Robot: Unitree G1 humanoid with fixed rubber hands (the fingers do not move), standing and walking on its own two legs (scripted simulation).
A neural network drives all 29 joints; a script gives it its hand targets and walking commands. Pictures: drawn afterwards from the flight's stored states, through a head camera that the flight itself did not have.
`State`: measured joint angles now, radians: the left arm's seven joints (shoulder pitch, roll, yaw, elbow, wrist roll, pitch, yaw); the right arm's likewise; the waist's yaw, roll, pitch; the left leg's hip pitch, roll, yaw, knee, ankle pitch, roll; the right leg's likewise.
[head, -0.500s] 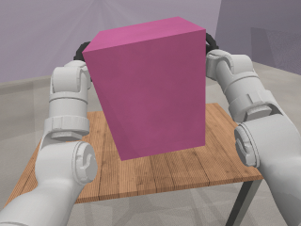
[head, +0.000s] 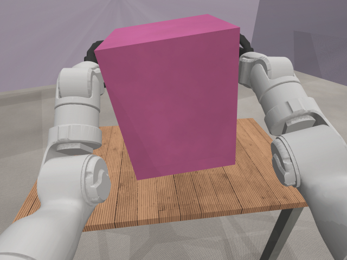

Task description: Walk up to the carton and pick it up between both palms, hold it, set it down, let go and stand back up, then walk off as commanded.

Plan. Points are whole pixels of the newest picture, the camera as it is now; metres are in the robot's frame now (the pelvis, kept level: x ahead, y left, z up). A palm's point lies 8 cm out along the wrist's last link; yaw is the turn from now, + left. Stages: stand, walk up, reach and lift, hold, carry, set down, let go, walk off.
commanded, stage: hold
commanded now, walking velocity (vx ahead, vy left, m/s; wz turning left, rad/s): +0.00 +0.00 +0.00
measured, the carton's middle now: (173, 94) +0.38 -0.01 +0.28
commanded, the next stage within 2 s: set down in 1.44 s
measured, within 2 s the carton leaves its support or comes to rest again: neither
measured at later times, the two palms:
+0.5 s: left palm (93, 72) +0.37 +0.16 +0.34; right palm (244, 65) +0.37 -0.15 +0.35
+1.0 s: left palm (93, 74) +0.37 +0.16 +0.33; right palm (243, 67) +0.36 -0.15 +0.34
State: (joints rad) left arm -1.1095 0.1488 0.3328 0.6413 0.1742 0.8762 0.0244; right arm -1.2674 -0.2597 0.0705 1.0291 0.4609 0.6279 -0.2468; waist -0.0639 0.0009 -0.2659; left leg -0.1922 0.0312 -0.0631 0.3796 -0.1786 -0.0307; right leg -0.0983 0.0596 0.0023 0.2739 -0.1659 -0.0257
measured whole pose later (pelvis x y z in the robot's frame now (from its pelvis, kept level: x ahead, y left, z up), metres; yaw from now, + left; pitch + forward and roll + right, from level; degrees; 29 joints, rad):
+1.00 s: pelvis +0.00 +0.00 +0.00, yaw +0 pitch -1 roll -1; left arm -1.11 0.14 0.34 0.64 0.18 0.88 0.03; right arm -1.26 -0.26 0.06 1.03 0.48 0.64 -0.26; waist -0.07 0.00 -0.26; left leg -0.19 0.03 -0.07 0.39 -0.18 -0.03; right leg -0.10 0.06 0.00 0.28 -0.17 -0.03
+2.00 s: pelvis +0.01 +0.01 +0.00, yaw +1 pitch -5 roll -1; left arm -1.15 0.20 0.37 0.77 0.28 0.60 -0.07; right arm -1.19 -0.12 -0.11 1.06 0.26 0.37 -0.23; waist -0.12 -0.09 -0.12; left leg -0.07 0.01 -0.06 0.35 -0.19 -0.02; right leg 0.04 0.04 0.00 0.23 -0.17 -0.01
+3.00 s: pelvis +0.00 +0.03 +0.00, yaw +0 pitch -5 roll -1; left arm -1.11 0.20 0.33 0.96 0.22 0.36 -0.05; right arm -0.98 -0.01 -0.27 0.98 0.04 0.21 -0.22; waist -0.12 -0.09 -0.06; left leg -0.09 -0.01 -0.04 0.36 -0.18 0.01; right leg 0.01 0.01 0.02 0.23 -0.16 0.02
